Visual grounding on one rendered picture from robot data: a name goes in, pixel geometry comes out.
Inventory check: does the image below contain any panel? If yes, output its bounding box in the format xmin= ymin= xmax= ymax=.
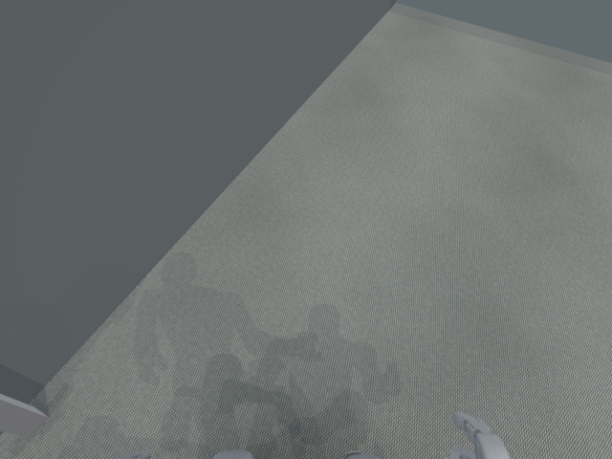
xmin=0 ymin=394 xmax=50 ymax=439

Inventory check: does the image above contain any right robot hand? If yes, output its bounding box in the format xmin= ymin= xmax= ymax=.
xmin=445 ymin=411 xmax=511 ymax=459

